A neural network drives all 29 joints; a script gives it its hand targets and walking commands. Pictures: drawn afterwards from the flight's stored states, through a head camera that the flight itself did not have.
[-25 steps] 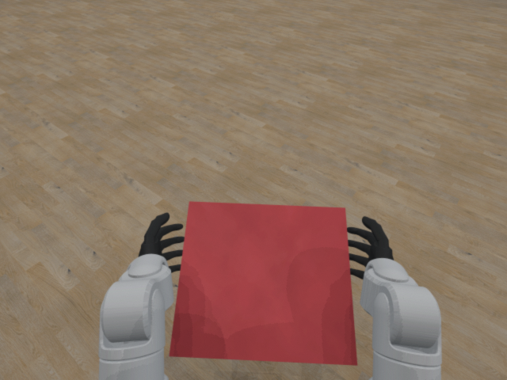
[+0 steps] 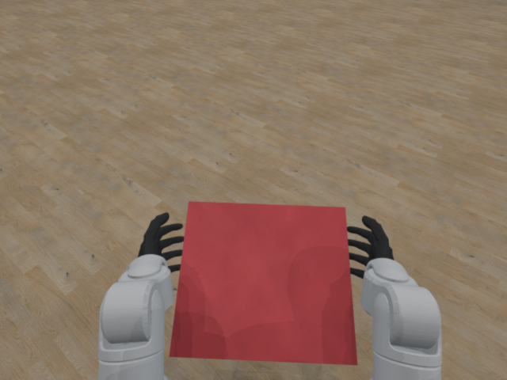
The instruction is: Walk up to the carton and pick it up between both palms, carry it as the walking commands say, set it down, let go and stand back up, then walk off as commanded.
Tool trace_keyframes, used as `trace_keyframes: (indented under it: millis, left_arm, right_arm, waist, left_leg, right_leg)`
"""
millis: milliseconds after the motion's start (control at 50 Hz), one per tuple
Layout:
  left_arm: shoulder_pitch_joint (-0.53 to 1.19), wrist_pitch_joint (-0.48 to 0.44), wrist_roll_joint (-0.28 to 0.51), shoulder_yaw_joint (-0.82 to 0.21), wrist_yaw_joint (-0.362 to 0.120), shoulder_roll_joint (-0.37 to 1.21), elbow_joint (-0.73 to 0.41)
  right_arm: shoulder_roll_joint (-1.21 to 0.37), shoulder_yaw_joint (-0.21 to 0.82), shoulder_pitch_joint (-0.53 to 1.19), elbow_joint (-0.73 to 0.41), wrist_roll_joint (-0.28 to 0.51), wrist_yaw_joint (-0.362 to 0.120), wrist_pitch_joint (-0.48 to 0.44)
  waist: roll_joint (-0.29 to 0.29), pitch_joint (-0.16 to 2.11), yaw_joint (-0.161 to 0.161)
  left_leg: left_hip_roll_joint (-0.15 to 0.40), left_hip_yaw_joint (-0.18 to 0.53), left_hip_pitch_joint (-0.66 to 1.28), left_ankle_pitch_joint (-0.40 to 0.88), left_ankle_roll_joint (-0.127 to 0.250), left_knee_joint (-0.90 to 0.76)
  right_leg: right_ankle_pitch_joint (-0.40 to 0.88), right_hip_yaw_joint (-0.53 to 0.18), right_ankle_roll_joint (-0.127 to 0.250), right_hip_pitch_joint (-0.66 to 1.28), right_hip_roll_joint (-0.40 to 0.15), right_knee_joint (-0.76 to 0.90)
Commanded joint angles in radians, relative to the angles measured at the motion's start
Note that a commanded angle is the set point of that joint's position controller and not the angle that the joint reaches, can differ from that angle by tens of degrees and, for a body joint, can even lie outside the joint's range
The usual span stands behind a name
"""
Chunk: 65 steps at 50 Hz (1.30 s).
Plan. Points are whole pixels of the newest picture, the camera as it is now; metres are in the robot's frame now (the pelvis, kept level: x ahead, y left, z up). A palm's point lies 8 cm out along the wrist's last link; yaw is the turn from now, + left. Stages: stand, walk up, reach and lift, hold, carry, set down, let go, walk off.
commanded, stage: carry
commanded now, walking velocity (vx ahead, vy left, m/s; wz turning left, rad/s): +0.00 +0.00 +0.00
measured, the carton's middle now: (263, 280) +0.28 +0.00 +0.01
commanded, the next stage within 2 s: hold in 0.30 s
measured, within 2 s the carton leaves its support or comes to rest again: neither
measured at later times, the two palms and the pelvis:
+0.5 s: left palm (169, 286) +0.26 +0.15 +0.02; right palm (370, 298) +0.25 -0.17 +0.02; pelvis +0.01 +0.00 +0.01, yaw -2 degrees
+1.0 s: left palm (169, 255) +0.30 +0.15 +0.06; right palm (373, 270) +0.28 -0.17 +0.06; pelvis +0.01 +0.01 +0.01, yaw -3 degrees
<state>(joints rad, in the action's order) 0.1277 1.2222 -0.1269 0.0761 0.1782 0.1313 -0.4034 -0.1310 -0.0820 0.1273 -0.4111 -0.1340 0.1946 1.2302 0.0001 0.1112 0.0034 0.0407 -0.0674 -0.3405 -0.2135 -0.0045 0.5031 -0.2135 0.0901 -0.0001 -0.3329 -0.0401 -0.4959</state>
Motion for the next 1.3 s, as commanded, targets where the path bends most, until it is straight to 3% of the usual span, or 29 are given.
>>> trace_keyframes:
  millis: [0,280,300,320,340,360,400,420,440,520,560,600,720,860,1200,1220,1280]
  left_arm:
    - [0.415,-0.014,0.382,-0.645,-0.248,0.949,-0.078]
    - [0.418,-0.014,0.381,-0.646,-0.247,0.949,-0.078]
    - [0.285,-0.178,0.03,-0.295,-0.24,0.598,0.272]
    - [0.322,-0.268,0.013,-0.019,-0.24,0.247,0.623]
    - [0.247,-0.387,0.035,-0.092,-0.25,0.266,0.662]
    - [0.191,-0.48,0.096,-0.21,-0.267,0.366,0.517]
    - [0.296,-0.561,0.208,-0.453,-0.308,0.64,0.323]
    - [0.464,-0.603,0.256,-0.585,-0.328,0.73,0.188]
    - [0.567,-0.623,0.272,-0.649,-0.332,0.764,0.144]
    - [0.491,-0.579,0.189,-0.518,-0.324,0.704,0.328]
    - [0.477,-0.55,0.154,-0.459,-0.332,0.723,0.442]
    - [0.488,-0.533,0.13,-0.424,-0.352,0.771,0.535]
    - [0.573,-0.527,0.108,-0.402,-0.419,0.89,0.656]
    - [0.672,-0.547,0.104,-0.375,-0.454,0.918,0.666]
    - [0.69,-0.543,0.093,-0.359,-0.487,0.891,0.644]
    - [0.632,-0.534,0.084,-0.322,-0.477,0.922,0.624]
    - [0.629,-0.54,0.067,-0.306,-0.478,0.898,0.655]
  right_arm:
    - [-0.914,0.653,0.418,-0.086,0.393,-0.26,-0.015]
    - [-0.916,0.651,0.419,-0.084,0.389,-0.262,-0.017]
    - [-0.565,0.3,0.287,0.267,0.039,-0.286,-0.202]
    - [-0.214,0.043,0.31,0.618,0.002,-0.277,-0.289]
    - [-0.254,0.133,0.224,0.696,0.022,-0.265,-0.397]
    - [-0.365,0.248,0.183,0.536,0.07,-0.27,-0.482]
    - [-0.627,0.484,0.265,0.313,0.199,-0.3,-0.563]
    - [-0.715,0.586,0.389,0.169,0.249,-0.31,-0.597]
    - [-0.756,0.635,0.52,0.117,0.267,-0.316,-0.613]
    - [-0.667,0.575,0.46,0.315,0.21,-0.336,-0.575]
    - [-0.672,0.531,0.465,0.409,0.181,-0.352,-0.554]
    - [-0.707,0.482,0.481,0.498,0.145,-0.374,-0.542]
    - [-0.815,0.405,0.549,0.625,0.088,-0.444,-0.544]
    - [-0.867,0.404,0.65,0.634,0.089,-0.486,-0.558]
    - [-0.92,0.401,0.634,0.651,0.077,-0.489,-0.556]
    - [-0.927,0.387,0.595,0.697,0.103,-0.501,-0.543]
    - [-0.893,0.345,0.581,0.691,0.072,-0.491,-0.556]
  waist:
    - [-0.001,0.21,0.0]
    - [-0.004,0.209,0.0]
    - [-0.032,-0.276,-0.026]
    - [-0.042,-0.288,-0.018]
    - [-0.02,-0.235,-0.004]
    - [0.002,-0.097,0.02]
    - [0.037,0.324,-0.007]
    - [0.047,0.492,-0.036]
    - [0.041,0.535,-0.038]
    - [-0.014,0.214,0.009]
    - [-0.021,0.101,0.014]
    - [-0.021,0.046,0.006]
    - [-0.024,0.045,-0.021]
    - [-0.015,0.064,0.0]
    - [0.009,0.104,0.022]
    - [-0.003,0.092,0.032]
    - [-0.001,0.07,0.011]
  left_leg:
    - [0.099,0.08,0.085,0.113,0.01,-0.071]
    - [0.101,0.078,0.088,0.114,0.009,-0.07]
    - [-0.142,0.122,0.149,-0.207,0.016,-0.168]
    - [-0.138,0.145,0.105,-0.217,0.024,-0.184]
    - [-0.123,0.138,0.103,-0.131,0.013,-0.171]
    - [-0.113,0.133,0.169,0.03,0.005,-0.14]
    - [-0.119,0.167,0.298,0.377,0.014,-0.091]
    - [-0.119,0.164,0.318,0.453,0.028,-0.077]
    - [-0.119,0.163,0.303,0.449,0.036,-0.073]
    - [-0.12,0.156,0.247,0.187,0.046,-0.145]
    - [-0.121,0.148,0.221,0.069,0.047,-0.17]
    - [-0.118,0.145,0.225,0.031,0.043,-0.188]
    - [-0.102,0.147,0.295,0.122,0.017,-0.213]
    - [-0.101,0.137,0.292,0.093,0.016,-0.228]
    - [-0.126,0.11,0.329,0.141,0.032,-0.228]
    - [-0.111,0.153,0.339,0.209,0.032,-0.222]
    - [-0.117,0.15,0.321,0.192,0.031,-0.214]
  right_leg:
    - [0.098,-0.088,0.015,0.088,-0.102,0.075]
    - [0.108,-0.089,0.02,0.092,-0.098,0.071]
    - [-0.141,-0.157,0.051,0.102,0.108,0.2]
    - [-0.186,-0.157,0.075,0.081,0.091,0.2]
    - [-0.087,-0.156,0.063,0.127,0.081,0.19]
    - [0.077,-0.159,0.055,0.188,0.08,0.16]
    - [0.428,-0.183,0.029,0.387,0.117,0.098]
    - [0.569,-0.191,0.02,0.466,0.12,0.06]
    - [0.592,-0.196,0.012,0.481,0.111,0.046]
    - [0.251,-0.166,0.026,0.308,0.098,0.132]
    - [0.13,-0.164,0.035,0.277,0.1,0.156]
    - [0.079,-0.162,0.039,0.267,0.105,0.172]
    - [0.125,-0.156,0.038,0.287,0.122,0.196]
    - [0.099,-0.151,0.034,0.31,0.124,0.206]
    - [0.163,-0.157,0.017,0.318,0.114,0.223]
    - [0.188,-0.162,0.019,0.342,0.126,0.202]
    - [0.191,-0.168,0.016,0.336,0.121,0.203]
